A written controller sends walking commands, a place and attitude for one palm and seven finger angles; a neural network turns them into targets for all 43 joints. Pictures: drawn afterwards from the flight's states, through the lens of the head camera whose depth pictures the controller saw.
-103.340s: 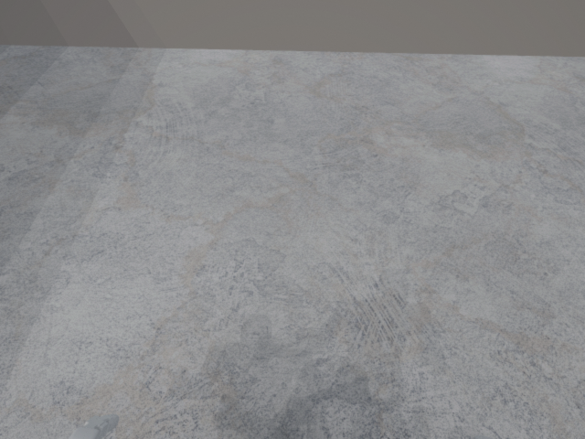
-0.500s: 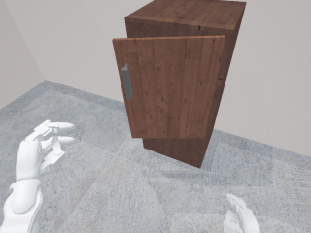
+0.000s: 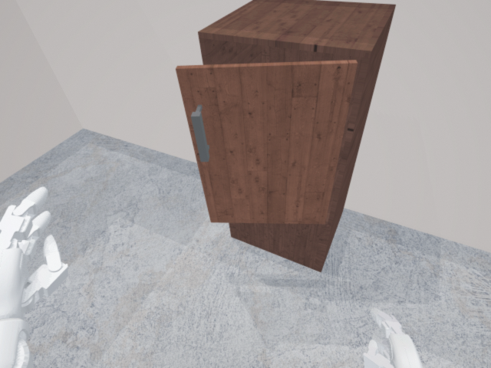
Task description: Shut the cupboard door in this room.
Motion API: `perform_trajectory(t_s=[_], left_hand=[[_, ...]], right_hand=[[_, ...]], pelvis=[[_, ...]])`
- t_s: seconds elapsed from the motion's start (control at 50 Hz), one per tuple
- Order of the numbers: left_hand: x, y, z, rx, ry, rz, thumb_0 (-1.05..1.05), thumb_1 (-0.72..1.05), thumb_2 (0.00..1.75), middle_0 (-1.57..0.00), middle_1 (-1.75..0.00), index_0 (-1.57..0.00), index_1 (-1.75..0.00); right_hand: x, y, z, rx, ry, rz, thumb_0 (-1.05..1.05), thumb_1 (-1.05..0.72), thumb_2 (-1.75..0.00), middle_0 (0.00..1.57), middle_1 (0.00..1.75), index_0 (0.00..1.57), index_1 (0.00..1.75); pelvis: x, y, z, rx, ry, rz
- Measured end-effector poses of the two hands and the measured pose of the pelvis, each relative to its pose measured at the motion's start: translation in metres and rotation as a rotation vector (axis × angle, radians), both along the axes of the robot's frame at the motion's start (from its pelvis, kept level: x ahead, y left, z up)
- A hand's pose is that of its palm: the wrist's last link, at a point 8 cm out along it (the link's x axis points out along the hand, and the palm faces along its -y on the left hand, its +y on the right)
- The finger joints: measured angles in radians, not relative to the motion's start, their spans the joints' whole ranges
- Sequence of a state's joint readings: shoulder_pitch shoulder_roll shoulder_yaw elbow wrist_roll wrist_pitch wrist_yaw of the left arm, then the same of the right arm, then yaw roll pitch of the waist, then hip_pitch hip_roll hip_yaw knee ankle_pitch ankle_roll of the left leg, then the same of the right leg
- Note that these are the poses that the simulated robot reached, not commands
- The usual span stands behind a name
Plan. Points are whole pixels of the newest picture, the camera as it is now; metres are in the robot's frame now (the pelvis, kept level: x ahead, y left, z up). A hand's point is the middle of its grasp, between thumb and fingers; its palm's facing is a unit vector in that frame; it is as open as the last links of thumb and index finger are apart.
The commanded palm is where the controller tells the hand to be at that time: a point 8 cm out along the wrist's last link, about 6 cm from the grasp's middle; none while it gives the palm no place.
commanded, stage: draw the hand back to the body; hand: left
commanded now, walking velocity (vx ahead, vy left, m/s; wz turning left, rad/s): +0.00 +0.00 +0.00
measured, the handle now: (202, 133) +0.68 +0.21 +0.02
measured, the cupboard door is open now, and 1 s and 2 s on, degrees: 23 23 23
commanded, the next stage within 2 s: step back with the hand held close in 0.08 s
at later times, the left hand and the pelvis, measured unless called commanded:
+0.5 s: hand (60, 260) +0.20 +0.26 +0.15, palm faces +0.33 -0.79 -0.51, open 7.5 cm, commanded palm +0.14 +0.31 +0.18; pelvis -0.01 +0.01 +0.00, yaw -1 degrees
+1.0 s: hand out of the picture +0.07 +0.32 +0.17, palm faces +0.44 -0.76 -0.48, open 7.5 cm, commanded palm +0.00 +0.36 +0.18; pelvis -0.11 +0.05 -0.01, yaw +4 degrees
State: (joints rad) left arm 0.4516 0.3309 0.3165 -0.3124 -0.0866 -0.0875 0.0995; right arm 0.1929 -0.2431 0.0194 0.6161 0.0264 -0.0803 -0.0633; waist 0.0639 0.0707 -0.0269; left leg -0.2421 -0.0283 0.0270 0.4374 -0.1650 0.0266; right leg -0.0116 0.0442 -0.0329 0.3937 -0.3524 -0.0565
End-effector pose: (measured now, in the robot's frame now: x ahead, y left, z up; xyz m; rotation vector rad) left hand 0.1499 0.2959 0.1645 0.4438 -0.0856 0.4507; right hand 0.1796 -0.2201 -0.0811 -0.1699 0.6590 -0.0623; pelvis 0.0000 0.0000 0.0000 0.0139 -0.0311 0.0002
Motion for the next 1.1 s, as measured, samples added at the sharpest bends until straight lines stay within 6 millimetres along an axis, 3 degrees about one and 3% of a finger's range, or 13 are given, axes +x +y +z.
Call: perform_trajectory(t_s=[0.12,0.28,0.44,0.58,0.86,1.0,1.1], left_hand=[[0.008,-0.009,0.012,0.037,-0.025,-0.043,0.02,0.89,0.90,-0.21,-0.31,-0.21,-0.30],[0.012,-0.003,0.012,0.077,0.004,-0.038,0.02,0.89,0.90,-0.21,-0.30,-0.21,-0.30],[0.015,0.005,0.010,0.112,0.026,-0.084,0.02,0.89,0.90,-0.21,-0.30,-0.21,-0.30],[0.003,0.016,0.018,0.161,0.018,-0.135,0.02,0.88,0.90,-0.21,-0.30,-0.21,-0.30],[-0.063,0.058,0.009,0.128,-0.062,-0.086,0.02,0.88,0.90,-0.21,-0.30,-0.21,-0.30],[-0.120,0.064,0.022,0.169,-0.113,-0.064,0.02,0.88,0.90,-0.21,-0.30,-0.21,-0.30],[-0.158,0.080,0.020,0.169,-0.141,-0.024,0.01,0.88,0.90,-0.21,-0.30,-0.21,-0.30]], right_hand=[[0.005,-0.004,0.002,0.007,-0.011,-0.009,0.01,-0.91,-0.90,0.20,0.30,0.20,0.30],[0.001,-0.011,-0.004,0.001,0.038,-0.029,0.01,-0.91,-0.90,0.21,0.30,0.20,0.30],[-0.018,-0.020,-0.008,-0.049,0.118,-0.096,0.01,-0.91,-0.90,0.20,0.30,0.20,0.30],[-0.042,-0.011,-0.004,-0.053,0.110,-0.145,0.01,-0.91,-0.90,0.20,0.30,0.20,0.30],[-0.103,0.029,0.004,-0.096,0.080,-0.096,0.01,-0.91,-0.90,0.21,0.30,0.20,0.30],[-0.125,0.048,-0.002,-0.092,0.091,-0.006,0.01,-0.91,-0.89,0.21,0.30,0.20,0.30],[-0.145,0.059,-0.001,-0.102,0.104,-0.006,0.01,-0.91,-0.89,0.21,0.30,0.20,0.30]], pelvis=[[0.006,-0.004,0.000,0.003,0.003,-0.008],[0.006,-0.005,-0.001,-0.009,0.023,-0.005],[-0.002,0.007,-0.003,-0.020,0.045,-0.015],[-0.019,0.022,-0.004,-0.026,0.050,-0.031],[-0.077,0.050,-0.007,-0.059,0.030,-0.001],[-0.115,0.055,-0.010,-0.067,0.036,0.068],[-0.127,0.066,-0.011,-0.054,0.019,0.033]])
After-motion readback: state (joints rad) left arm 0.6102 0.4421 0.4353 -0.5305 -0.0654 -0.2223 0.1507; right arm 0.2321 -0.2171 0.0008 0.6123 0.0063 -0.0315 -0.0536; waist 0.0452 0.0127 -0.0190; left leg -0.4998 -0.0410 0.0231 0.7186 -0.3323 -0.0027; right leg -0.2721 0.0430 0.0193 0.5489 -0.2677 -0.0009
